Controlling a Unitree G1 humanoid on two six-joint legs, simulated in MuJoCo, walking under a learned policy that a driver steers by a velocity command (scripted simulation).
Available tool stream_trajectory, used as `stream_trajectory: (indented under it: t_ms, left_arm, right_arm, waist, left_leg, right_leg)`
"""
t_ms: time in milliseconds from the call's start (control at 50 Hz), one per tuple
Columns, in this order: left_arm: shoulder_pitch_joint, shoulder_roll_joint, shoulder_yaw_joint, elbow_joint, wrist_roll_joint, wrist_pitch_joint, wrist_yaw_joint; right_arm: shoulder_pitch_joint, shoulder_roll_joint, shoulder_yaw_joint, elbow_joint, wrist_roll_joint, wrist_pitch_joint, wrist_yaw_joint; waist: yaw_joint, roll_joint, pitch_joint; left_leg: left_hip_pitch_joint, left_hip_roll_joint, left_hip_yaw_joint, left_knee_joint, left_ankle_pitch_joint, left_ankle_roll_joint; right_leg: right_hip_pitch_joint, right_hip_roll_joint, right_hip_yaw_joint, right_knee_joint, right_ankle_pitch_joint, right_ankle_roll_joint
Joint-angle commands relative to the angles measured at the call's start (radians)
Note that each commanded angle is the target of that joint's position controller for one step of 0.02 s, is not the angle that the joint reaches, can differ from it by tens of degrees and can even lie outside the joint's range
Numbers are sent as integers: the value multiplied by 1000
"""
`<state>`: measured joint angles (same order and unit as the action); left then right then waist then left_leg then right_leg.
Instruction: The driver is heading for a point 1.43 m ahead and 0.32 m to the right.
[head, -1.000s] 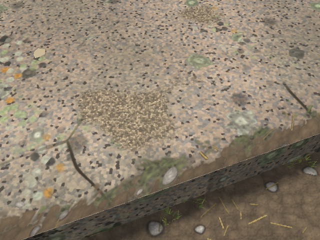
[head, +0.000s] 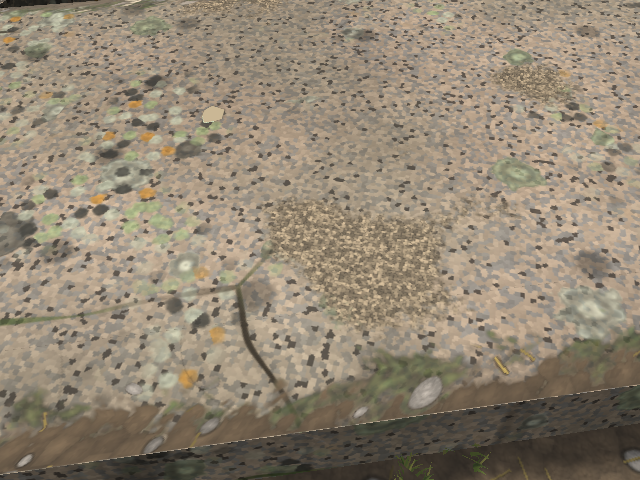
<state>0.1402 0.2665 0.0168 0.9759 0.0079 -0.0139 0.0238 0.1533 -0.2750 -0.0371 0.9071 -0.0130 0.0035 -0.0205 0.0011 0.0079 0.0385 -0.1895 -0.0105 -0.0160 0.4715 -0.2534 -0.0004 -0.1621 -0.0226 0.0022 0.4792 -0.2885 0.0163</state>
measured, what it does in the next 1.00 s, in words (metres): stands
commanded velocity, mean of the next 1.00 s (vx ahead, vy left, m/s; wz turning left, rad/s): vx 0.01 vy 0.00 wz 0.00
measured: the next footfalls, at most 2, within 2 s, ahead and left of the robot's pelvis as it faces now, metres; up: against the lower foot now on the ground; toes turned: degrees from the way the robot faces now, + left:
right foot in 1.58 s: +0.35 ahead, -0.12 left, +0.00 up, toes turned -2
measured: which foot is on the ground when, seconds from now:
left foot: down 0.00-1.00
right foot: down 0.00-1.00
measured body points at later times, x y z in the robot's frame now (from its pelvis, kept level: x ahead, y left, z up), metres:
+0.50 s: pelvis +0.00 -0.01 +0.00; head +0.01 -0.01 +0.45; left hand +0.07 +0.26 -0.14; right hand +0.07 -0.28 -0.14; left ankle +0.00 +0.12 -0.74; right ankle -0.02 -0.13 -0.74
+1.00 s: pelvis +0.00 -0.01 +0.00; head +0.00 -0.01 +0.45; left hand +0.04 +0.25 -0.15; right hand +0.04 -0.28 -0.15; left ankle +0.00 +0.12 -0.74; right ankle -0.02 -0.13 -0.74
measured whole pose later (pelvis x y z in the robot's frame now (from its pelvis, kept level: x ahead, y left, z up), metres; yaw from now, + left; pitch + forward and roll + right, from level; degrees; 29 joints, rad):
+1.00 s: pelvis +0.00 -0.01 +0.00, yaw +0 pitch -1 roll +0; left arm 0.22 0.25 0.00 1.08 0.00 -0.01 0.03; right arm 0.20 -0.25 -0.01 1.10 0.00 -0.01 -0.04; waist 0.00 0.00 0.02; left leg -0.22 0.01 -0.02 0.51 -0.28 -0.01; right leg -0.19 0.00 0.00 0.50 -0.30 -0.01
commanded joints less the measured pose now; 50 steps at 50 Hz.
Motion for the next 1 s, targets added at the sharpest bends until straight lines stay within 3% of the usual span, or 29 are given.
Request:
stream_trajectory:
  t_ms: [20,420,920,960,1000]
  left_arm:
    - [-13,138,23,-26,-1,-7,5]
    - [6,127,6,48,-2,-4,7]
    - [78,104,-4,70,-4,-5,11]
    - [102,98,-4,83,-8,-2,13]
    - [100,131,9,71,-18,-1,18]
  right_arm:
    - [-27,-110,-22,-29,1,-12,-5]
    - [0,-113,-5,94,5,-14,-17]
    - [42,-90,12,156,7,-16,-22]
    - [65,-76,14,170,10,-13,-23]
    - [61,-82,10,162,16,-19,-25]
  waist:
    - [8,-10,-44]
    - [2,-11,-32]
    - [0,-7,-19]
    - [1,-16,-30]
    - [3,-53,37]
  left_leg:
    - [27,40,-39,-61,192,11]
    - [26,40,-23,-65,173,2]
    - [0,36,-12,-64,144,-2]
    - [-6,6,18,-50,-61,2]
    - [-100,-19,37,3,-297,21]
  right_leg:
    - [-15,-40,39,-81,200,-27]
    - [-33,-15,24,-94,173,-30]
    - [-55,-3,20,-95,148,-34]
    - [-60,14,13,-107,-80,-45]
    - [-121,-11,66,-133,-371,-87]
